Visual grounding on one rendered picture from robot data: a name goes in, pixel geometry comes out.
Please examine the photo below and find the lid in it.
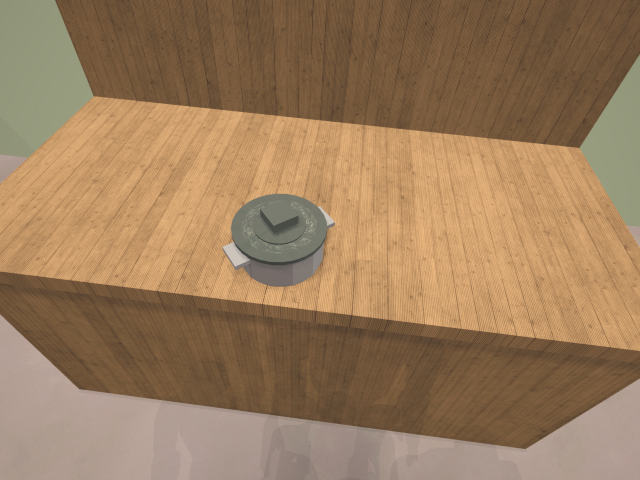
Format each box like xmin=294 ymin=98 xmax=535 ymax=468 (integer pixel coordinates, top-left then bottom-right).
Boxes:
xmin=231 ymin=194 xmax=327 ymax=265

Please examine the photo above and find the knob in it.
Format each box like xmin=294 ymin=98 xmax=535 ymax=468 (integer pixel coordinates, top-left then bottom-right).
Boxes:
xmin=260 ymin=200 xmax=298 ymax=233

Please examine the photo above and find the pot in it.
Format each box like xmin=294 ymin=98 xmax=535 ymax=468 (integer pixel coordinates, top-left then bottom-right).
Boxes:
xmin=222 ymin=206 xmax=335 ymax=287

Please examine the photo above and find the table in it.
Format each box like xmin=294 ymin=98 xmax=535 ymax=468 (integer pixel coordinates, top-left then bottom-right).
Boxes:
xmin=0 ymin=0 xmax=640 ymax=449

